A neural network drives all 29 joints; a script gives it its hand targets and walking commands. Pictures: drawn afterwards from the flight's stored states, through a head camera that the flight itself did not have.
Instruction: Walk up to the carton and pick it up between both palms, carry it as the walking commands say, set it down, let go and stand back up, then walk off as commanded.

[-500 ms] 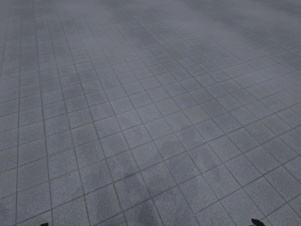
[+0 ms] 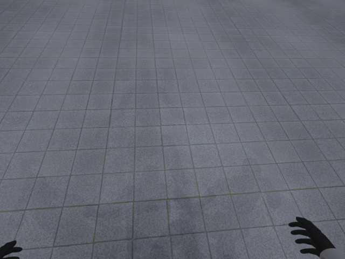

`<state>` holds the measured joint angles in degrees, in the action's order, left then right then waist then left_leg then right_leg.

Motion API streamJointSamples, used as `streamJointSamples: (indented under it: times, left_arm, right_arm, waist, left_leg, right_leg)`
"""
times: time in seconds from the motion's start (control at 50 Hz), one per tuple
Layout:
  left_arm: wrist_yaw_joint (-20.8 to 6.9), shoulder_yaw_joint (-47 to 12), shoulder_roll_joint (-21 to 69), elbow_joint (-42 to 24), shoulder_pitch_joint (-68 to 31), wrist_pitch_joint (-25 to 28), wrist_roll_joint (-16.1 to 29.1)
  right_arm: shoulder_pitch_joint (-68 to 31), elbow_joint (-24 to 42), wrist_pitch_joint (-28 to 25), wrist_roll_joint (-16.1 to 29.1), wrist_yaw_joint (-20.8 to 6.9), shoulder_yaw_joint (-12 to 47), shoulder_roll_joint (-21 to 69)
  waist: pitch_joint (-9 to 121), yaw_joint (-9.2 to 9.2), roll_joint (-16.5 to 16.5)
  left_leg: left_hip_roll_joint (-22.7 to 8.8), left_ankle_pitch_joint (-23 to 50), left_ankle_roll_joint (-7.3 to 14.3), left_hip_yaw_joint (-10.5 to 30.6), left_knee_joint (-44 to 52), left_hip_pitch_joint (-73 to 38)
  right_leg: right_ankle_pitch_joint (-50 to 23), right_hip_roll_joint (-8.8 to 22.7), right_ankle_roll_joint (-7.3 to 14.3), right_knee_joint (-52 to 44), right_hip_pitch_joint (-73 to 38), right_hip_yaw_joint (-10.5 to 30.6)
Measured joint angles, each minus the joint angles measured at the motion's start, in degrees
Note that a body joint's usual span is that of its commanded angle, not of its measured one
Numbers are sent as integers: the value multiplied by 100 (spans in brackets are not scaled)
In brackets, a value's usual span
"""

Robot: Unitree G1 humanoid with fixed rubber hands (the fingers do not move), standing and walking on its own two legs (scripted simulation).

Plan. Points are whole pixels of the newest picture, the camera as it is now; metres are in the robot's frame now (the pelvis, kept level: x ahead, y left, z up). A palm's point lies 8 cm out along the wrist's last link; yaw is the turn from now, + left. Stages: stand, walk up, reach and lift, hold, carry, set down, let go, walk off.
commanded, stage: walk up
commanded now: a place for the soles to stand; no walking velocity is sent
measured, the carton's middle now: out of the picture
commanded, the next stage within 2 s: none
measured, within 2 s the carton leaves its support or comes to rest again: neither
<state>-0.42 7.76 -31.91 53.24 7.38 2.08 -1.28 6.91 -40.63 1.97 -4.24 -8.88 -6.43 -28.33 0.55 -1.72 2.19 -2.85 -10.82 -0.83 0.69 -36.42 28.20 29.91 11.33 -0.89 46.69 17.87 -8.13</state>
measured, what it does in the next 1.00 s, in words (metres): steps to the left, turning left: right foot, then left foot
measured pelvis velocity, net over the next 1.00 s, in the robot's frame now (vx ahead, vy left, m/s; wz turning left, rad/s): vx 0.19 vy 0.25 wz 1.06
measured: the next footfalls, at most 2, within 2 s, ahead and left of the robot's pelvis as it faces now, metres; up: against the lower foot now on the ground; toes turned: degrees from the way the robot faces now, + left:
right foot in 0.16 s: +0.11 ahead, -0.08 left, +0.00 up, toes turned +7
left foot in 0.50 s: +0.09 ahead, +0.31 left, +0.00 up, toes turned +35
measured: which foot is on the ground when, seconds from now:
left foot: down 0.00-0.16, up 0.18-0.48, down 0.50-0.76, up 0.78-1.00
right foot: up 0.00-0.14, down 0.16-0.50, up 0.52-0.72, down 0.74-1.00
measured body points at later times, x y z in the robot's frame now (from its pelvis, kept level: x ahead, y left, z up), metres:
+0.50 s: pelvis +0.07 +0.10 +0.01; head +0.08 +0.09 +0.46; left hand -0.11 +0.47 -0.03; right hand +0.46 -0.01 -0.01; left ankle +0.06 +0.28 -0.72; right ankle +0.07 -0.08 -0.72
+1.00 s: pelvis +0.19 +0.25 +0.02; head +0.21 +0.24 +0.47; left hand -0.13 +0.49 -0.01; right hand +0.58 +0.28 -0.03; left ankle +0.10 +0.42 -0.68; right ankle +0.26 +0.12 -0.72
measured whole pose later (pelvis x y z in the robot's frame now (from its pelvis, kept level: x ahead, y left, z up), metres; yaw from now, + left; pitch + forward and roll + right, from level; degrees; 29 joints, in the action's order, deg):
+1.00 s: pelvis +0.19 +0.25 +0.02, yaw +61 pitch +1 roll -1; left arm 0.5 6.6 -32.4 48.5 19.3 8.0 -1.8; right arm 1.4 -43.0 1.6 -2.0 -12.6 -5.8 -30.9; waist 2.4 2.7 -4.9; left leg -5.8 -9.3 -1.2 -0.3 -41.5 31.1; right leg 16.9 7.2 -2.7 20.9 3.4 -17.7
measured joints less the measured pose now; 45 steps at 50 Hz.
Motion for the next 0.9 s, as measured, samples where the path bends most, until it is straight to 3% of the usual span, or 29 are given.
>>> streamJointSamples:
  times: [0.06, 0.12, 0.16, 0.18, 0.22, 0.28, 0.38, 0.48, 0.52, 0.54, 0.6, 0.68, 0.76, 0.84, 0.9]
  left_arm:
    - [45, -105, 68, -78, 2, 27, 113]
    - [48, -189, 202, -136, 141, 94, 137]
    - [67, -208, 291, -210, 331, 155, 126]
    - [88, -211, 325, -253, 436, 188, 87]
    - [154, -204, 333, -339, 547, 241, -4]
    - [181, -87, 206, -438, 601, 320, -40]
    - [114, 38, -22, -456, 767, 360, -74]
    - [24, 29, -104, -383, 1050, 334, -42]
    - [6, 32, -130, -333, 1104, 316, -2]
    - [9, 20, -97, -315, 1063, 290, 21]
    - [-14, -155, 54, -414, 872, 315, 94]
    - [-23, -327, 182, -486, 756, 431, 93]
    - [24, -331, 208, -454, 820, 560, 21]
    - [88, -310, 199, -489, 856, 618, -52]
    - [92, -252, 103, -459, 915, 615, -56]
  right_arm:
    - [60, 141, 63, 32, 38, 53, 158]
    - [88, 302, 121, -9, 11, 61, 197]
    - [134, 437, 148, -35, -18, 52, 150]
    - [161, 465, 161, -28, -21, 44, 137]
    - [220, 437, 154, -36, -44, 41, 134]
    - [149, 380, 125, -2, -197, 36, 51]
    - [-358, 332, 104, 125, -355, 23, -135]
    - [-914, 317, 5, 190, -310, 53, -149]
    - [-1039, 321, -55, 165, -241, 65, -69]
    - [-1034, 334, -75, 173, -212, 90, -24]
    - [-734, 307, -51, 264, -131, 156, 103]
    - [-345, 243, 7, 243, -132, 199, 166]
    - [-69, 169, 63, 181, -176, 150, 66]
    - [67, -188, 58, 132, -157, 59, -53]
    - [-92, -330, 16, 173, -265, 25, -165]
  waist:
    - [-70, -138, 78]
    - [-98, -242, 32]
    - [-83, -201, -49]
    - [-42, -130, -96]
    - [67, 35, -208]
    - [87, 305, -291]
    - [67, 506, -446]
    - [196, 653, -520]
    - [156, 636, -358]
    - [101, 594, -306]
    - [-49, 412, -211]
    - [-204, 43, -133]
    - [-184, -130, -230]
    - [73, 64, -495]
    - [126, 238, -608]
  left_leg:
    - [344, 207, 87, 240, 407, -154]
    - [637, 478, 107, 521, 876, -382]
    - [825, 501, 89, 694, 962, -474]
    - [890, 145, 132, 689, 729, -390]
    - [808, -327, 43, 417, -291, 53]
    - [435, -158, -24, 210, -1224, 433]
    - [-250, 118, 11, 131, -603, 294]
    - [-331, -162, 203, -172, 451, -284]
    - [-67, 82, 175, -210, 552, -413]
    - [41, 90, 134, -160, 442, -392]
    - [294, 90, 199, 113, 653, -601]
    - [588, 127, 333, 534, 982, -928]
    - [778, -444, 338, 922, 472, -1018]
    - [447, -554, 198, 382, -1294, -258]
    - [37, -141, 68, 121, -1462, 53]
  right_leg:
    - [1, -469, 15, 466, 523, 496]
    - [-400, -786, 72, -310, 623, 475]
    - [-1014, -943, 232, -1200, 376, 472]
    - [-1492, -886, 283, -1377, 280, 425]
    - [-1667, -739, 230, -1679, 40, 137]
    - [-1651, -554, 115, -2161, -431, -260]
    - [-1416, -276, -93, -2257, -962, -861]
    - [-961, 124, -402, -1897, -1229, -1291]
    - [-654, 485, -292, -1204, -1080, -1197]
    - [-427, 473, -204, -588, -819, -812]
    - [-142, -26, -39, 603, -2, 155]
    - [-459, -466, -49, -283, 513, 460]
    - [-1738, -784, 178, -1487, 287, 449]
    - [-1661, -661, 80, -1924, -342, -108]
    - [-1601, -593, 26, -2355, -876, -442]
